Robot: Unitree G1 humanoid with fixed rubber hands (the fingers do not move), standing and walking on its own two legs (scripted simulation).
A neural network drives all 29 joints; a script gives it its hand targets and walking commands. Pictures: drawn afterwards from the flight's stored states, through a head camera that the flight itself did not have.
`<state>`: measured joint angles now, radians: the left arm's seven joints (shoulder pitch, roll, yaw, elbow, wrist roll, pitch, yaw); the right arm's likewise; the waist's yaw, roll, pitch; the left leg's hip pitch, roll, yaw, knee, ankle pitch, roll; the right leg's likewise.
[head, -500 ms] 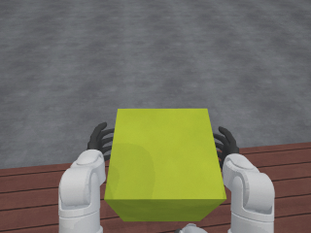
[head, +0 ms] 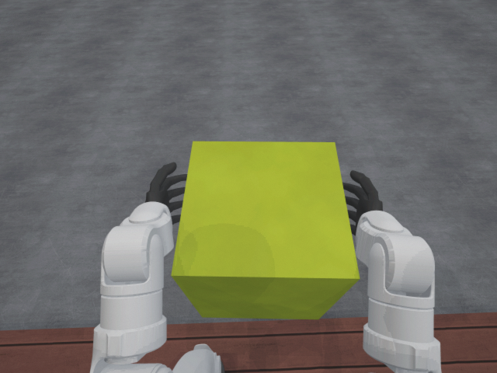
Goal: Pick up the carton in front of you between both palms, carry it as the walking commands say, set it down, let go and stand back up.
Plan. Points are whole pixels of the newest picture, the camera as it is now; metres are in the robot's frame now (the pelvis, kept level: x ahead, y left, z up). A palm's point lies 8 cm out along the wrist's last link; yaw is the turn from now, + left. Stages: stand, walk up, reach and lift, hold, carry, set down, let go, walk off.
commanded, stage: carry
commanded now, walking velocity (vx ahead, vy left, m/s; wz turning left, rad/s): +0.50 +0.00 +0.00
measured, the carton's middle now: (261, 238) +0.32 +0.00 +0.04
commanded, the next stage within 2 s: none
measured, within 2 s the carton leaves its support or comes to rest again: neither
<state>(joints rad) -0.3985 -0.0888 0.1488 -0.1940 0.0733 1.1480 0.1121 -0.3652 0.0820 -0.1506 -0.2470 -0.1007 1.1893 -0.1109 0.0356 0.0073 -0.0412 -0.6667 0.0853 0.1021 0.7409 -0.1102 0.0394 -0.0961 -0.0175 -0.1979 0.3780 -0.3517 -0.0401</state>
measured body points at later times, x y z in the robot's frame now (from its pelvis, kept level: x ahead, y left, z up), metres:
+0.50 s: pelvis +0.31 +0.04 -0.01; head +0.40 +0.05 +0.43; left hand +0.71 +0.18 +0.08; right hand +0.69 -0.12 +0.08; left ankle +0.22 +0.10 -0.74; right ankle +0.40 -0.09 -0.69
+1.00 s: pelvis +0.66 -0.03 -0.13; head +0.76 -0.04 +0.31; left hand +0.99 +0.19 -0.08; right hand +1.05 -0.11 -0.09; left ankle +0.66 +0.14 -0.74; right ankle +0.66 -0.05 -0.85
